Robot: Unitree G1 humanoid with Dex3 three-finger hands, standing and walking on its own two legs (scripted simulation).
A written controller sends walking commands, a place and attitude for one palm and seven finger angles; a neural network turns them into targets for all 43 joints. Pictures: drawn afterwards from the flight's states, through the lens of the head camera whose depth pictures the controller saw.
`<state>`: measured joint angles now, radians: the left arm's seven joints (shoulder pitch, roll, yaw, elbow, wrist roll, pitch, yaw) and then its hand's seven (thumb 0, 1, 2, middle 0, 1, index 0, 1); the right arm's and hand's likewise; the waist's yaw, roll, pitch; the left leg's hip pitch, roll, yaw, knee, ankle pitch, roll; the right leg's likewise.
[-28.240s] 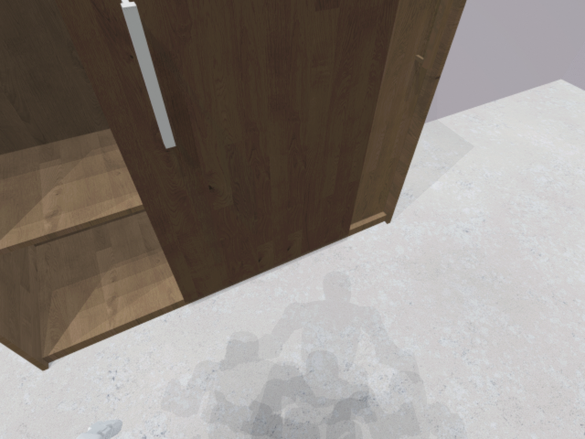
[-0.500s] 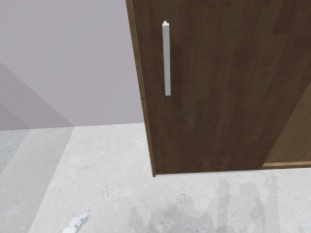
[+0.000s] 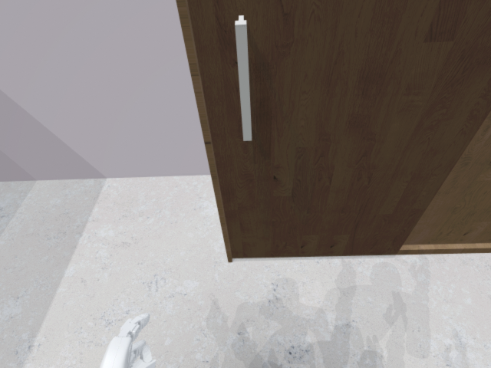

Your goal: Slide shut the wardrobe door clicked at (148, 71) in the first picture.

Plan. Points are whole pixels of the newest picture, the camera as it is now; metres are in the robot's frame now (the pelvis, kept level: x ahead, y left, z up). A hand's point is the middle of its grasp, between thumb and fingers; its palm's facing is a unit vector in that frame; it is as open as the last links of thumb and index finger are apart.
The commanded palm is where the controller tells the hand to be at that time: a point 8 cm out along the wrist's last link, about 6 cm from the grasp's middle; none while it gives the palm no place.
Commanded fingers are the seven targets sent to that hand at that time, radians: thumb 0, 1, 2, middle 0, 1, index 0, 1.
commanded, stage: stop stepping back and stand still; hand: right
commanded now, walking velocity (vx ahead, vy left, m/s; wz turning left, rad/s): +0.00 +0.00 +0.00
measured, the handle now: (244, 84) +0.67 +0.04 +0.13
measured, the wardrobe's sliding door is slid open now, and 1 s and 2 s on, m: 0.00 0.00 0.00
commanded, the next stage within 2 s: let the arm hang, fingers relaxed in 0.32 s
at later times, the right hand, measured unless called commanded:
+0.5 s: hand (443, 294) +0.22 -0.25 +0.07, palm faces +0.27 +0.83 -0.48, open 7.4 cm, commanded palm none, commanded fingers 0.00 -0.90 -0.90 0.20 0.30 0.20 0.30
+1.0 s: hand out of the picture -0.04 -0.17 -0.17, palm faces +0.02 +0.97 -0.22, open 7.3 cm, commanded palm none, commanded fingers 0.00 -0.90 -0.90 0.20 0.30 0.20 0.30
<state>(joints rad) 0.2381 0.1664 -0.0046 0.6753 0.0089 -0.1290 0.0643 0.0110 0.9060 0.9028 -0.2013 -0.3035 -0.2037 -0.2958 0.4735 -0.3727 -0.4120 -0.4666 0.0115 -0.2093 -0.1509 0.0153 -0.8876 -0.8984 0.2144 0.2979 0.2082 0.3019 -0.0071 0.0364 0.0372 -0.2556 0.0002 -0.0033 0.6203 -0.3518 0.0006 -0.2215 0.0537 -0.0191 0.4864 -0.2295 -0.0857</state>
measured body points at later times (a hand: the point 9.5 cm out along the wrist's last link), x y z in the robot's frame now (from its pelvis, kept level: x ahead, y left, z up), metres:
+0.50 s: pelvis +0.01 +0.01 -0.01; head +0.01 +0.02 +0.44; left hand +0.19 +0.26 -0.10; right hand +0.20 -0.29 +0.10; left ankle +0.01 +0.13 -0.74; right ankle +0.02 -0.06 -0.74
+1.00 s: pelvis +0.00 +0.02 +0.00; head +0.03 +0.02 +0.45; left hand -0.04 +0.24 -0.16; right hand -0.04 -0.22 -0.15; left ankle +0.01 +0.13 -0.74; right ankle +0.02 -0.06 -0.74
